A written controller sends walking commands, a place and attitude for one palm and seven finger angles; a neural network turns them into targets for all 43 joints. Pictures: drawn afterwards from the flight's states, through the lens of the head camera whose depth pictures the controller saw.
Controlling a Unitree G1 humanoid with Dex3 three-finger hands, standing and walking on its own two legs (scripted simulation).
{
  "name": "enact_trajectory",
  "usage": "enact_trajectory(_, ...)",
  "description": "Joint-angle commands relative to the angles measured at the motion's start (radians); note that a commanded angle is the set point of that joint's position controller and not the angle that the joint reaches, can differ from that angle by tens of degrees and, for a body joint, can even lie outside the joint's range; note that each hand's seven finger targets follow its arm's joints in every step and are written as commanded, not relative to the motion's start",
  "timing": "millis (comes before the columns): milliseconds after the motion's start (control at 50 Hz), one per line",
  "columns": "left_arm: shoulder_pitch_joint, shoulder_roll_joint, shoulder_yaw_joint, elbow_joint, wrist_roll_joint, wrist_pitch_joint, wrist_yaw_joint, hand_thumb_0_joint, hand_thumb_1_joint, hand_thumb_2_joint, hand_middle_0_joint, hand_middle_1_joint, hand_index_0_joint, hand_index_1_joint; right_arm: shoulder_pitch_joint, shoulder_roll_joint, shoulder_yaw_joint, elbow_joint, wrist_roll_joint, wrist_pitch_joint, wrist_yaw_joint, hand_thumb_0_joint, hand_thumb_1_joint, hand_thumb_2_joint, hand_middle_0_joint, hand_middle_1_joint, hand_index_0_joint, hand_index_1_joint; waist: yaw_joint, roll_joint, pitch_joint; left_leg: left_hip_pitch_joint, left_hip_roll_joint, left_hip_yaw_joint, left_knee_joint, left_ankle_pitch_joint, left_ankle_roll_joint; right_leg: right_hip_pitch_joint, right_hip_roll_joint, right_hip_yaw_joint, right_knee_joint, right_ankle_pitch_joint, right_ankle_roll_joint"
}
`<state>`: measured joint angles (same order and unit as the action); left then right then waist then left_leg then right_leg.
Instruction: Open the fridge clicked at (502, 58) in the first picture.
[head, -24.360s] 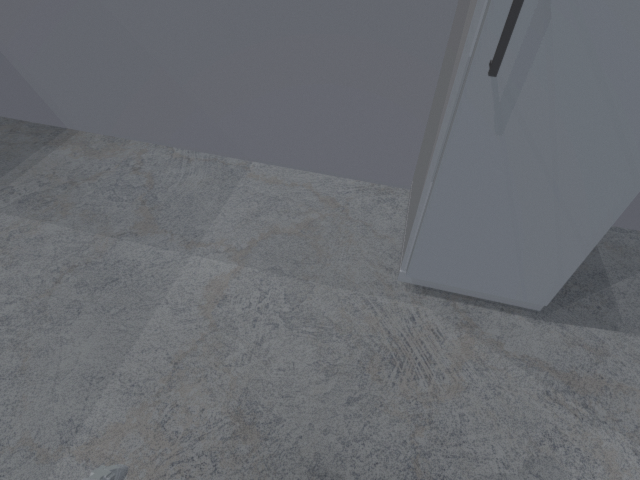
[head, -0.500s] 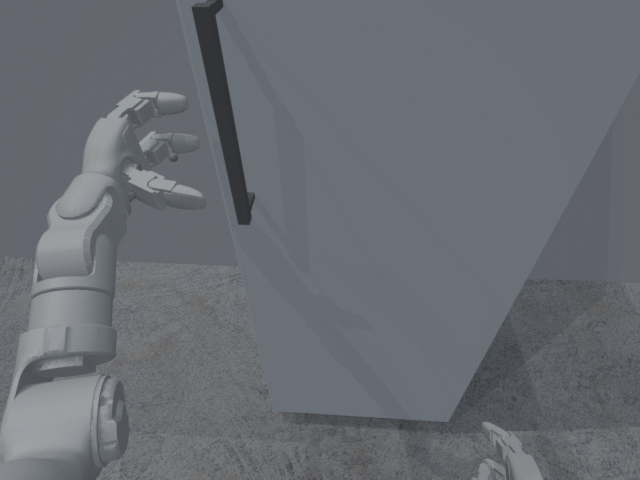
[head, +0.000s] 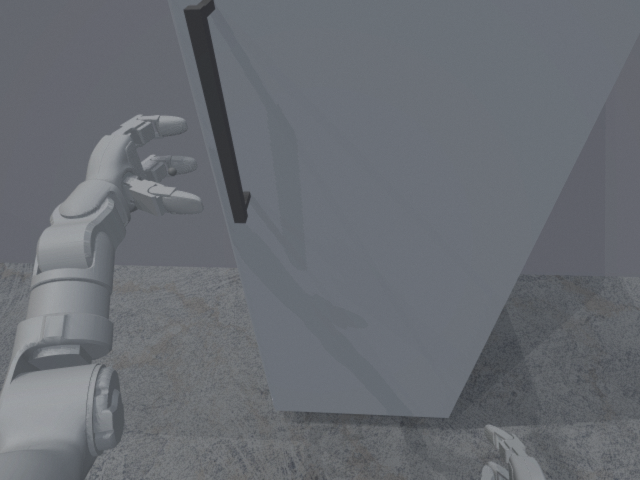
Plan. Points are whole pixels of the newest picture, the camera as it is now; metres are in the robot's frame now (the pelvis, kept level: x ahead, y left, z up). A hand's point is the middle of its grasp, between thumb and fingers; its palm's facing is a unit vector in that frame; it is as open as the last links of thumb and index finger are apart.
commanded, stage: move the hooked fingers beside the handle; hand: left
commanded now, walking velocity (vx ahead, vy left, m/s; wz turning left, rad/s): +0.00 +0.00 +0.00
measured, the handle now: (226, 126) +0.46 +0.14 +0.25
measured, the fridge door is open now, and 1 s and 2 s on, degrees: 0 0 0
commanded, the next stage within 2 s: feel for the door with the fingertips in 1.40 s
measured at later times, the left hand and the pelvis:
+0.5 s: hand (169, 163) +0.39 +0.19 +0.24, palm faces +0.02 -1.00 -0.01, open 13.9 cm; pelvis +0.01 +0.00 +0.00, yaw +0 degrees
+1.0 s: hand (178, 163) +0.40 +0.19 +0.24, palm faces +0.03 -1.00 -0.01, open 13.9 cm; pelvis +0.00 +0.00 +0.00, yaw +0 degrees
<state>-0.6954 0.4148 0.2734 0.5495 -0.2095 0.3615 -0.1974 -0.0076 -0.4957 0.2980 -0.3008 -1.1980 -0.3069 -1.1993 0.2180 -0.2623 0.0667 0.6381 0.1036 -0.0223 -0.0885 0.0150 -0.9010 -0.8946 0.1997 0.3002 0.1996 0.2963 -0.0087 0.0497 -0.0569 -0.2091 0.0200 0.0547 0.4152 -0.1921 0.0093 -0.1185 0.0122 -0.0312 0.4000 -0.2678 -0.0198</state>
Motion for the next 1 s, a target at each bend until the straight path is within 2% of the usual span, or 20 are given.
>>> enact_trajectory(0,-0.570,0.253,0.071,-0.407,-0.019,-0.164,-0.004,0.000,-0.500,0.300,-0.300,-1.200,-0.300,-1.200,-0.122,-0.122,-0.052,-0.169,-0.008,-0.064,-0.009,0.000,-0.900,-0.900,0.200,0.300,0.200,0.300,0.007,-0.023,-0.301,0.243,-0.019,-0.049,-0.008,0.217,0.049,-0.024,-0.005,0.026,-0.054,0.322,-0.002)
enact_trajectory(40,-0.605,0.260,0.077,-0.524,-0.023,-0.219,-0.005,0.000,-0.500,0.300,-0.300,-1.200,-0.300,-1.200,-0.131,-0.115,-0.048,-0.176,-0.013,-0.081,-0.009,0.000,-0.900,-0.900,0.200,0.300,0.200,0.300,0.009,0.056,-0.372,0.310,-0.020,-0.054,0.004,0.270,0.049,-0.006,-0.003,0.029,-0.047,0.362,-0.007)
enact_trajectory(80,-0.573,0.258,0.094,-0.478,-0.028,-0.222,-0.007,0.000,-0.500,0.300,-0.300,-1.200,-0.300,-1.200,-0.117,-0.115,-0.046,-0.153,-0.016,-0.088,-0.011,0.000,-0.900,-0.900,0.200,0.300,0.200,0.300,0.004,0.042,-0.349,0.312,-0.017,-0.054,0.006,0.275,0.045,-0.017,0.003,0.020,-0.049,0.367,-0.007)
enact_trajectory(180,-0.383,0.136,0.003,-0.192,-0.029,-0.077,-0.030,0.000,-0.500,0.300,-0.300,-1.200,-0.300,-1.200,-0.106,-0.129,-0.048,-0.115,0.001,-0.075,-0.011,0.000,-0.900,-0.900,0.200,0.300,0.200,0.300,0.000,-0.019,-0.129,0.179,-0.016,-0.049,-0.020,0.149,0.039,-0.112,0.002,0.002,-0.074,0.258,0.000)
enact_trajectory(220,-0.307,0.162,0.022,-0.077,-0.025,-0.024,-0.033,0.000,-0.500,0.300,-0.300,-1.200,-0.300,-1.200,-0.085,-0.147,-0.057,-0.107,0.004,-0.062,-0.010,0.000,-0.900,-0.900,0.200,0.300,0.200,0.300,0.009,-0.077,-0.087,0.141,-0.015,-0.049,-0.024,0.117,0.039,-0.126,-0.001,0.002,-0.084,0.226,0.004)
enact_trajectory(280,-0.419,0.167,0.014,-0.207,-0.027,-0.041,-0.028,0.000,-0.500,0.300,-0.300,-1.200,-0.300,-1.200,-0.104,-0.137,-0.057,-0.138,0.001,-0.062,-0.006,0.000,-0.900,-0.900,0.200,0.300,0.200,0.300,0.005,-0.058,-0.172,0.174,-0.019,-0.053,-0.011,0.158,0.045,-0.105,-0.004,0.009,-0.068,0.259,0.001)
enact_trajectory(340,-0.525,0.246,0.076,-0.435,-0.036,-0.149,-0.011,0.000,-0.500,0.300,-0.300,-1.200,-0.300,-1.200,-0.121,-0.126,-0.056,-0.169,-0.011,-0.073,-0.003,0.000,-0.900,-0.900,0.200,0.300,0.200,0.300,0.020,-0.053,-0.333,0.246,-0.023,-0.059,0.003,0.258,0.049,-0.012,-0.003,0.018,-0.042,0.362,-0.004)
enact_trajectory(400,-0.562,0.269,0.119,-0.537,-0.036,-0.224,0.005,0.000,-0.500,0.300,-0.300,-1.200,-0.300,-1.200,-0.126,-0.111,-0.049,-0.167,-0.020,-0.089,-0.001,0.000,-0.900,-0.900,0.200,0.300,0.200,0.300,0.023,0.001,-0.399,0.319,-0.020,-0.060,0.013,0.319,0.044,0.008,0.004,0.017,-0.028,0.406,-0.006)
enact_trajectory(420,-0.538,0.292,0.126,-0.534,-0.031,-0.231,0.008,0.000,-0.500,0.300,-0.300,-1.200,-0.300,-1.200,-0.124,-0.116,-0.048,-0.162,-0.020,-0.088,-0.001,0.000,-0.900,-0.900,0.200,0.300,0.200,0.300,0.025,0.005,-0.390,0.313,-0.016,-0.054,0.011,0.320,0.044,0.014,0.003,0.016,-0.034,0.400,-0.005)
enact_trajectory(460,-0.483,0.224,0.086,-0.429,-0.024,-0.188,0.007,0.000,-0.500,0.300,-0.300,-1.200,-0.300,-1.200,-0.127,-0.113,-0.044,-0.141,-0.016,-0.085,-0.002,0.000,-0.900,-0.900,0.200,0.300,0.200,0.300,0.019,0.028,-0.289,0.269,-0.017,-0.049,0.004,0.289,0.040,-0.021,0.004,0.010,-0.037,0.382,-0.008)
enact_trajectory(520,-0.307,0.172,0.050,-0.191,-0.011,-0.067,-0.006,0.000,-0.500,0.300,-0.300,-1.200,-0.300,-1.200,-0.114,-0.129,-0.050,-0.120,-0.004,-0.059,-0.002,0.000,-0.900,-0.900,0.200,0.300,0.200,0.300,0.026,-0.005,-0.135,0.176,-0.015,-0.040,-0.016,0.194,0.035,-0.082,0.000,0.003,-0.064,0.298,-0.004)
enact_trajectory(560,-0.304,0.120,-0.008,-0.142,-0.015,-0.003,-0.021,0.000,-0.500,0.300,-0.300,-1.200,-0.300,-1.200,-0.108,-0.133,-0.047,-0.125,0.003,-0.046,-0.002,0.000,-0.900,-0.900,0.200,0.300,0.200,0.300,0.010,-0.030,-0.081,0.138,-0.014,-0.047,-0.021,0.152,0.035,-0.118,-0.002,-0.001,-0.069,0.265,0.002)
enact_trajectory(620,-0.319,0.138,0.005,-0.228,-0.030,-0.013,-0.030,0.000,-0.500,0.300,-0.300,-1.200,-0.300,-1.200,-0.115,-0.135,-0.056,-0.152,0.001,-0.042,-0.001,0.000,-0.900,-0.900,0.200,0.300,0.200,0.300,0.015,-0.095,-0.161,0.174,-0.015,-0.051,-0.008,0.188,0.042,-0.085,-0.003,0.000,-0.060,0.300,0.002)
enact_trajectory(700,-0.577,0.175,0.024,-0.584,-0.044,-0.157,-0.009,0.000,-0.500,0.300,-0.300,-1.200,-0.300,-1.200,-0.151,-0.110,-0.048,-0.184,-0.012,-0.074,-0.002,0.000,-0.900,-0.900,0.200,0.300,0.200,0.300,0.008,-0.005,-0.367,0.322,-0.021,-0.067,0.015,0.305,0.044,-0.029,0.004,0.011,-0.031,0.385,-0.008)
enact_trajectory(740,-0.610,0.216,0.063,-0.640,-0.042,-0.205,0.014,0.000,-0.500,0.300,-0.300,-1.200,-0.300,-1.200,-0.147,-0.109,-0.046,-0.168,-0.022,-0.085,-0.003,0.000,-0.900,-0.900,0.200,0.300,0.200,0.300,0.007,0.031,-0.406,0.362,-0.018,-0.071,0.019,0.330,0.040,-0.022,0.006,0.012,-0.033,0.388,-0.009)
enact_trajectory(780,-0.565,0.182,0.056,-0.570,-0.036,-0.195,0.031,0.000,-0.500,0.300,-0.300,-1.200,-0.300,-1.200,-0.140,-0.106,-0.043,-0.144,-0.023,-0.088,-0.003,0.000,-0.900,-0.900,0.200,0.300,0.200,0.300,0.007,0.026,-0.358,0.346,-0.014,-0.068,0.014,0.316,0.035,-0.039,0.010,0.002,-0.034,0.369,-0.010)
enact_trajectory(820,-0.416,0.200,0.081,-0.398,-0.022,-0.133,0.040,0.000,-0.500,0.300,-0.300,-1.200,-0.300,-1.200,-0.134,-0.117,-0.046,-0.123,-0.019,-0.072,-0.002,0.000,-0.900,-0.900,0.200,0.300,0.200,0.300,0.030,-0.012,-0.261,0.256,-0.015,-0.055,-0.005,0.254,0.034,-0.039,0.008,0.000,-0.052,0.321,-0.008)
enact_trajectory(880,-0.307,0.126,0.018,-0.183,-0.004,-0.006,0.036,0.000,-0.500,0.300,-0.300,-1.200,-0.300,-1.200,-0.127,-0.122,-0.041,-0.110,-0.008,-0.040,-0.001,0.000,-0.900,-0.900,0.200,0.300,0.200,0.300,0.024,-0.038,-0.095,0.142,-0.015,-0.046,-0.030,0.164,0.031,-0.092,0.000,-0.004,-0.070,0.263,0.000)
enact_trajectory(920,-0.221,0.150,0.038,-0.098,0.001,0.042,0.023,0.000,-0.500,0.300,-0.300,-1.200,-0.300,-1.200,-0.113,-0.138,-0.050,-0.118,-0.004,-0.020,0.000,0.000,-0.900,-0.900,0.200,0.300,0.200,0.300,0.035,-0.097,-0.087,0.122,-0.016,-0.041,-0.029,0.156,0.034,-0.083,-0.003,-0.004,-0.076,0.267,0.004)
enact_trajectory(980,-0.357,0.180,0.041,-0.255,-0.017,-0.004,0.006,0.000,-0.500,0.300,-0.300,-1.200,-0.300,-1.200,-0.136,-0.130,-0.050,-0.160,-0.003,-0.019,-0.004,0.000,-0.900,-0.900,0.200,0.300,0.200,0.300,0.021,-0.113,-0.175,0.152,-0.022,-0.042,-0.017,0.182,0.044,-0.050,-0.007,0.010,-0.066,0.309,0.006)
